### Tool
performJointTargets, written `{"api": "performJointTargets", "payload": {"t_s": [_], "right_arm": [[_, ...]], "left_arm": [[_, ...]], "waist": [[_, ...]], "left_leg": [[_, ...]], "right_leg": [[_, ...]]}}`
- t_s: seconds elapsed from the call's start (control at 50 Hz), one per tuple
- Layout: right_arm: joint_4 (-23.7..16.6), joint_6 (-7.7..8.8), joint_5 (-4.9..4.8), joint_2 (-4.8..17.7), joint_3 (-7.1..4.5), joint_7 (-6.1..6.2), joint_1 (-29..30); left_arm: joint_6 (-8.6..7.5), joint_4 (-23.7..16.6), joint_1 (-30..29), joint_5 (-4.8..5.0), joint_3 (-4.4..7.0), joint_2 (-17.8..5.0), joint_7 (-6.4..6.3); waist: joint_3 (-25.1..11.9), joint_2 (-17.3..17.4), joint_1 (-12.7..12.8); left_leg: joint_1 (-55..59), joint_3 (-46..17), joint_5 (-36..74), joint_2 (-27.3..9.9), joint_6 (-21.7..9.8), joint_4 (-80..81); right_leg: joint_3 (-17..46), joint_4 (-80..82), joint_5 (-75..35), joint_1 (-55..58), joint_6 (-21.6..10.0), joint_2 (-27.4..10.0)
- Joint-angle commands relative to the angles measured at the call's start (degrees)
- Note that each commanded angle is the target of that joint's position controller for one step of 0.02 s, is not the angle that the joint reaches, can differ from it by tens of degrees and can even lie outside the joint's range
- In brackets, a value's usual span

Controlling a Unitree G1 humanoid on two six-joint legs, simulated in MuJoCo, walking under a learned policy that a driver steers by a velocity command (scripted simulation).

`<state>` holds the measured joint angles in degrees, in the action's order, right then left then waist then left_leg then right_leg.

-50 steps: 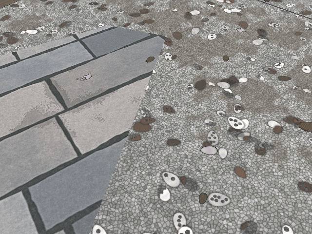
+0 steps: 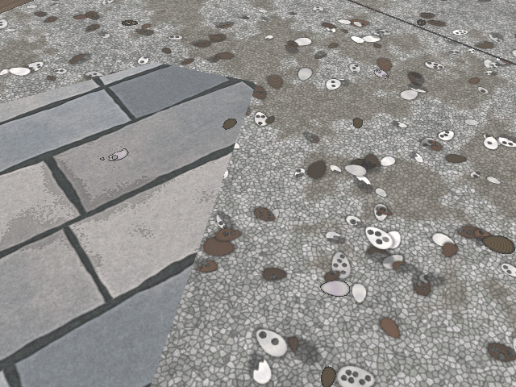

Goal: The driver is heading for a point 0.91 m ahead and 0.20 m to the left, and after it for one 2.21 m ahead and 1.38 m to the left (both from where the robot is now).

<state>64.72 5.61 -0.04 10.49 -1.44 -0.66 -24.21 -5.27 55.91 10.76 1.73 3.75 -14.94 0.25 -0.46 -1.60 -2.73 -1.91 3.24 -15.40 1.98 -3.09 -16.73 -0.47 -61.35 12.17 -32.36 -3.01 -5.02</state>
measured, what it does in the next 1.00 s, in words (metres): walks ahead, turning left: right foot, then left foot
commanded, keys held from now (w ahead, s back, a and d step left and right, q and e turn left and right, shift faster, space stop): w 0.22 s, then w+q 0.78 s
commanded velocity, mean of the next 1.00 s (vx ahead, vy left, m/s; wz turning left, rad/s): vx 0.48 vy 0.00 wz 0.33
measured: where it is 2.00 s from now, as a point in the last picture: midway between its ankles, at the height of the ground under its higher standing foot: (154, 234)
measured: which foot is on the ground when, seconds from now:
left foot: down 0.00-0.28, up 0.30-0.82, down 0.84-1.00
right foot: up 0.00-0.26, down 0.28-0.86, up 0.88-1.00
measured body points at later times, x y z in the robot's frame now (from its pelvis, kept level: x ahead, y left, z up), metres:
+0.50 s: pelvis +0.28 -0.07 +0.00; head +0.29 -0.07 +0.45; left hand +0.30 +0.20 -0.14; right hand +0.37 -0.33 -0.14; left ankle +0.28 +0.10 -0.66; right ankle +0.30 -0.15 -0.75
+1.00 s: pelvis +0.55 +0.04 -0.01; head +0.58 +0.06 +0.44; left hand +0.57 +0.34 -0.13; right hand +0.74 -0.18 -0.13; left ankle +0.57 +0.11 -0.75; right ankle +0.55 -0.14 -0.65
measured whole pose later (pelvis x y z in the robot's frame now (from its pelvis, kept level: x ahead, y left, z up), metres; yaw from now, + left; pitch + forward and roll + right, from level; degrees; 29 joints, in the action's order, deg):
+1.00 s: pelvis +0.55 +0.04 -0.01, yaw +23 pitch +1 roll +0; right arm 47.3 3.6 -0.7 14.8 -5.2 -1.9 -12.8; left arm -7.4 49.7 8.9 0.9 3.8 -15.8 -0.4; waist 3.5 -0.7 -0.6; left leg -18.3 0.7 -9.4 5.7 -6.3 -26.6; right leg 2.5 -69.0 20.4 -26.6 -0.5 -5.0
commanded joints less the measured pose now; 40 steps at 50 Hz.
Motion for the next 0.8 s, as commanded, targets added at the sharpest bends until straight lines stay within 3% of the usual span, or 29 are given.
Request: {"api": "performJointTargets", "payload": {"t_s": [0.02, 0.06, 0.12, 0.18, 0.22, 0.24, 0.26, 0.28, 0.3, 0.32, 0.34, 0.36, 0.38, 0.42, 0.48, 0.56, 0.62, 0.72, 0.76, 0.8], "right_arm": [[-2.38, -0.1, 0.3, 8.47, -0.83, 1.2, -1.57], [-3.0, -0.35, 0.36, 9.47, -0.99, 1.7, -1.85], [-2.56, -0.39, -0.26, 10.05, -1.42, 1.9, -4.6], [-2.27, -0.75, -0.88, 10.19, -1.97, 2.0, -4.98], [-2.91, -1.22, -0.67, 11.52, -2.6, 2.0, -3.43], [-3.23, -1.64, -0.45, 11.87, -2.8, 1.93, -2.82], [-3.81, -2.1, -0.17, 11.19, -2.51, 1.82, -1.77], [-5.5, -2.16, 0.54, 9.39, -1.62, 1.57, -1.39], [-5.75, -1.07, -0.24, -0.71, 0.91, 0.87, -10.12], [-5.43, 0.42, -2.15, 5.57, -0.65, 0.73, -5.21], [-7.94, 1.08, -3.61, 9.08, -1.85, 0.94, 0.91], [-8.62, 1.17, -3.35, 9.36, -2.04, 1.59, 3.67], [-8.52, 0.68, -2.41, 8.73, -2.63, 2.14, 4.48], [-7.79, -1.22, -2.27, 5.91, -2.98, 2.13, 1.16], [-9.71, -3.14, -2.19, 5.22, -3.46, 2.31, 4.17], [-12.87, -2.91, -1.45, 6.13, -3.93, 1.41, 11.25], [-15.05, -2.41, -1.17, 5.41, -3.39, 0.09, 17.14], [-20.19, -2.31, -1.22, 4.23, -2.29, -1.98, 26.53], [-21.88, -2.39, -1.44, 5.21, -2.6, -2.8, 26.71], [-22.11, -2.66, -1.65, 8.01, -3.95, -3.16, 21.76]], "left_arm": [[0.02, -4.99, -7.17, -0.44, -0.07, -0.78, 0.41], [0.02, -6.97, -12.51, -0.35, -0.73, 0.05, 0.66], [0.02, -8.72, -17.37, 0.01, -1.08, -0.62, 1.38], [-0.36, -10.33, -19.54, 0.19, -0.98, -1.82, 2.29], [-0.64, -10.01, -16.02, 0.11, 0.0, -4.07, 2.58], [-0.67, -8.83, -10.79, 0.05, 1.04, -5.92, 2.36], [-0.51, -5.82, -0.54, 0.27, 2.51, -8.24, 1.89], [-0.33, -3.62, 10.39, -0.42, 3.7, -12.22, 1.13], [-0.31, -2.11, 14.49, -1.44, 4.12, -15.83, 1.48], [-0.52, -2.3, 12.8, -1.3, 2.57, -10.05, 1.52], [-0.98, -3.05, 6.54, -1.14, 1.75, -7.69, 1.33], [-1.48, -4.06, 1.11, -1.25, 1.05, -5.64, 1.38], [-1.98, -3.87, -1.72, -1.72, 0.6, -3.66, 1.68], [-2.3, -2.63, -2.74, -2.58, 0.19, -1.43, 1.87], [-2.59, -1.19, -1.3, -2.48, 0.67, -3.41, 0.98], [-2.14, -0.61, 1.58, -2.95, 1.1, -5.37, -0.7], [-1.67, -0.83, 3.45, -2.65, 1.22, -6.54, -1.53], [0.22, 0.29, 9.88, -1.64, 1.8, -8.07, -1.85], [1.07, -0.33, 9.12, -1.26, 2.19, -9.22, -1.91], [1.86, -1.49, 7.31, -0.93, 2.72, -11.08, -2.3]], "waist": [[6.99, 4.91, 0.07], [8.02, 5.45, -0.96], [9.36, 6.29, -1.86], [9.73, 6.24, -0.6], [5.96, 7.51, 2.5], [2.07, 8.51, 5.52], [-3.68, 8.41, 10.63], [-11.68, 3.86, 14.18], [-23.14, -12.95, 8.64], [-20.26, -8.36, 10.75], [-9.77, -7.02, 9.08], [-5.2, -2.13, 6.89], [-2.21, -0.72, 4.98], [-1.0, -3.13, 1.9], [2.59, -2.57, 1.01], [4.56, -0.69, 2.07], [5.43, 0.23, 3.83], [7.68, 1.09, 7.17], [6.51, -0.52, 5.78], [1.75, -3.64, 1.87]], "left_leg": [[1.93, -11.03, 17.72, -14.1, -7.66, 10.04], [-0.86, -8.66, 17.03, -13.18, -7.34, 11.42], [-0.86, -6.87, 16.24, -14.02, -7.42, 12.65], [4.81, -5.81, 20.96, -16.42, -6.5, 10.31], [7.99, -4.7, 36.13, -17.2, -5.31, 4.31], [7.68, -4.43, 46.84, -16.69, -4.63, -2.57], [3.7, -3.23, 50.67, -14.14, -3.13, -14.17], [-10.47, -2.33, 34.5, -10.96, -1.41, -32.1], [-30.17, -4.15, -11.82, 0.67, 1.86, -53.65], [-35.26, -12.5, -16.25, -0.56, 0.69, -61.42], [-39.49, -10.85, -11.81, -3.5, -0.28, -63.15], [-36.97, -9.69, -5.87, -6.9, -0.63, -60.75], [-33.67, -9.33, -2.41, -8.8, -0.74, -57.64], [-27.53, -9.89, 0.11, -10.81, -1.32, -53.98], [-31.3, -9.79, 3.14, -11.54, -1.03, -50.27], [-39.27, -10.7, 14.05, -10.82, 0.42, -39.99], [-38.85, -6.44, 19.84, -10.02, 0.72, -30.7], [-42.5, -1.31, 16.08, -8.49, -0.65, -21.97], [-38.97, 1.48, 10.79, -6.26, -2.14, -20.2], [-29.3, 4.89, 5.04, -1.82, -4.4, -20.77]], "right_leg": [[0.08, 9.56, -5.48, -11.81, 1.97, -1.78], [-1.26, 18.34, -10.11, -8.7, 2.53, -0.37], [-2.55, 25.23, -13.77, -5.14, 1.99, 1.23], [-1.44, 29.43, -12.81, -4.67, -0.3, 1.46], [-2.5, 30.25, -9.84, 2.06, -2.17, 3.59], [-3.5, 29.72, -8.28, 10.04, -3.26, 5.57], [-3.95, 30.17, -8.06, 23.19, -4.72, 6.83], [7.74, 28.81, -4.49, 42.22, -7.9, -3.44], [37.75, 38.2, 10.94, 59.72, -17.18, -19.11], [43.72, 45.87, 16.65, 55.02, -14.96, -18.06], [33.59, 46.86, 13.65, 45.93, -11.53, -16.78], [25.25, 48.19, 6.56, 36.28, -9.78, -15.04], [18.31, 49.79, 0.8, 28.64, -8.24, -12.88], [9.77, 52.51, -2.4, 21.94, -6.69, -9.76], [3.59, 55.67, -5.34, 19.04, -7.5, -9.58], [-1.75, 56.57, -9.46, 23.27, -7.26, -9.57], [-6.71, 56.71, -12.39, 25.67, -6.12, -8.91], [-10.79, 52.22, -19.92, 36.97, -5.66, -11.45], [-12.58, 47.56, -32.78, 39.42, -4.78, -12.14], [-13.99, 37.55, -53.34, 40.12, -3.54, -12.19]]}}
